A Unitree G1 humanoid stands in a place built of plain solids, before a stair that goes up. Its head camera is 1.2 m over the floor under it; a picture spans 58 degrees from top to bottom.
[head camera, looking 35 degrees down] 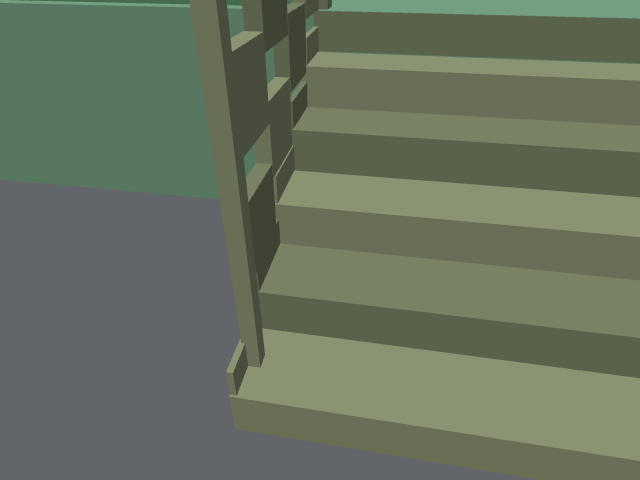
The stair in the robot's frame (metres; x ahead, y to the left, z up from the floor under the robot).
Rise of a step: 0.16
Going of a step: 0.26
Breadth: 1.62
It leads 10 degrees to the right of straight ahead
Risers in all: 6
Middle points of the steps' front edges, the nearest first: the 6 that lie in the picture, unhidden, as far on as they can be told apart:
0.59 -0.55 0.16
0.85 -0.59 0.32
1.11 -0.64 0.48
1.36 -0.68 0.63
1.62 -0.72 0.79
1.87 -0.77 0.95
